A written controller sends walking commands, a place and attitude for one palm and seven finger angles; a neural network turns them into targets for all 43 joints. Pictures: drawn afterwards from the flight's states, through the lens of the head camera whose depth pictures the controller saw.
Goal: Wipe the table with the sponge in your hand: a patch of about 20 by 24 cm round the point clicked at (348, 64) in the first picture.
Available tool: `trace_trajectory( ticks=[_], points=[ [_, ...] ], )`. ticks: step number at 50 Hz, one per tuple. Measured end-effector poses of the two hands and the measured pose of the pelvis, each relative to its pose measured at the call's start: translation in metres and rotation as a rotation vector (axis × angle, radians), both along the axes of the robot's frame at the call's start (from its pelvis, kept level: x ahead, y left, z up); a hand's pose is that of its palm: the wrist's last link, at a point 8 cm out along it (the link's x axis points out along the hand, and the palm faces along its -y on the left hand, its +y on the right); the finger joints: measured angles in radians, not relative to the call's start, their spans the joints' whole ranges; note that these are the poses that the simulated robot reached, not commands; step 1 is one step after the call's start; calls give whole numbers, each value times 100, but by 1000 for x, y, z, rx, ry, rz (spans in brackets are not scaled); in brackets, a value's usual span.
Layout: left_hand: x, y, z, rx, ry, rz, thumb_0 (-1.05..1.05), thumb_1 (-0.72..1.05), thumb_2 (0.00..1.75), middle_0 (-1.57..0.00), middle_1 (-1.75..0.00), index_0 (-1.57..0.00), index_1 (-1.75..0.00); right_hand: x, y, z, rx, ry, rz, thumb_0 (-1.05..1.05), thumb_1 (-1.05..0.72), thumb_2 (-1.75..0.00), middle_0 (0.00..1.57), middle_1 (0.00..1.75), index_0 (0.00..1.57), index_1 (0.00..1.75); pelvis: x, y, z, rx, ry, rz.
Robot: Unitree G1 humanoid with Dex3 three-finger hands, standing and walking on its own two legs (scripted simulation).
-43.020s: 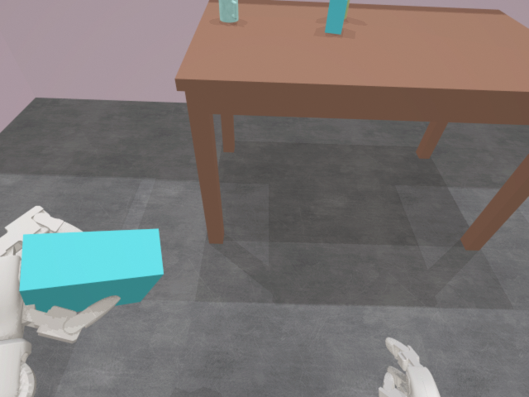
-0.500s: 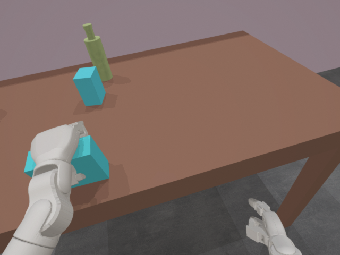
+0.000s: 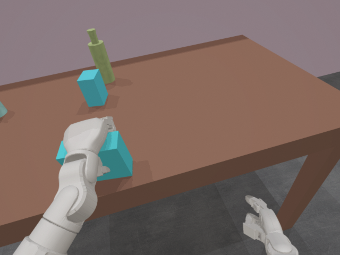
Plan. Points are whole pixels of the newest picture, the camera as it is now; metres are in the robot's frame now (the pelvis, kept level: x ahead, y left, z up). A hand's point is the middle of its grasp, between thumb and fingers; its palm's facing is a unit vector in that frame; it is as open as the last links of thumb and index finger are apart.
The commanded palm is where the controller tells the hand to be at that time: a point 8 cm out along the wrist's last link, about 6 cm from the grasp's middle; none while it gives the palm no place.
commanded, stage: wipe forward along the third lane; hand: left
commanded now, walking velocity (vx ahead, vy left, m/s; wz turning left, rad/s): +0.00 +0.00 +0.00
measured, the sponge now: (101, 163) +0.29 +0.23 +0.09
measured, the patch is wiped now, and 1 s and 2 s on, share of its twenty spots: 0.80 0.80 1.00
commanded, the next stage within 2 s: wipe back along the third lane in 1.72 s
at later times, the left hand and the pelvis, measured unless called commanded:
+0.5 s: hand (109, 134) +0.34 +0.21 +0.14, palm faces +0.04 -0.06 -1.00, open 9.7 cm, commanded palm +0.31 +0.22 +0.17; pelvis -0.01 -0.02 +0.00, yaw -1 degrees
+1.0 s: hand (109, 123) +0.38 +0.23 +0.14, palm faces +0.00 -0.04 -1.00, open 9.7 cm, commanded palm +0.36 +0.24 +0.16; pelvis -0.01 -0.02 +0.00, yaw -1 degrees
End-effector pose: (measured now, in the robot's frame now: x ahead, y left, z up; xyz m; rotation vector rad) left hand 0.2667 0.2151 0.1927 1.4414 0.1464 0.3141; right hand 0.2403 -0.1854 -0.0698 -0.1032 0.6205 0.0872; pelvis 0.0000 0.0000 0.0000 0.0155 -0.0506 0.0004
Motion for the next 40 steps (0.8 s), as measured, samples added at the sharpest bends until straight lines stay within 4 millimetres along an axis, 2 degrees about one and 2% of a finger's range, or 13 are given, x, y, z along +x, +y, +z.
trace_trajectory(
  ticks=[10,17,24,31,40],
  points=[
    [7,-16,-1,-5,-7,9,0,-49,106,-73,-143,-80,-135,-5,-9,3,2,1,-16,1,-90,-90,20,30,20,30,-6,-8,0,5,-10,-6],
    [27,-13,0,7,32,65,0,-50,106,-74,-142,-81,-133,-16,-28,-1,-35,24,-57,1,-90,-90,20,30,20,30,-11,-16,0,9,-2,-5],
    [52,-9,1,26,86,90,0,-51,106,-75,-141,-82,-133,-39,-56,-13,-70,77,-123,1,-90,-90,20,30,20,30,-11,-22,-2,10,17,-10],
    [66,-5,0,38,108,66,0,-51,106,-75,-141,-82,-133,-68,-80,-28,-104,156,-181,1,-90,-90,20,30,20,30,-8,-25,-3,10,34,-16],
    [80,0,-1,48,115,63,0,-51,107,-76,-141,-82,-133,-92,-90,-44,-116,242,-216,1,-90,-90,20,30,20,30,-8,-26,-3,9,60,-15]
  ],
)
